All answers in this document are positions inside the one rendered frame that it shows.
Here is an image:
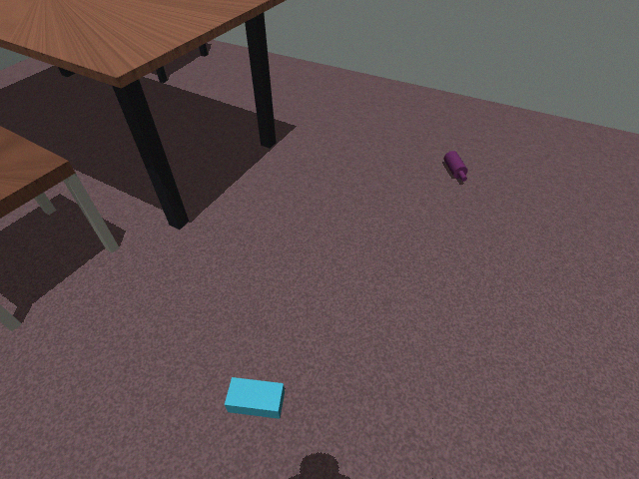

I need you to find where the table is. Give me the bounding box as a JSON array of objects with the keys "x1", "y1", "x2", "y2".
[{"x1": 0, "y1": 0, "x2": 286, "y2": 230}]

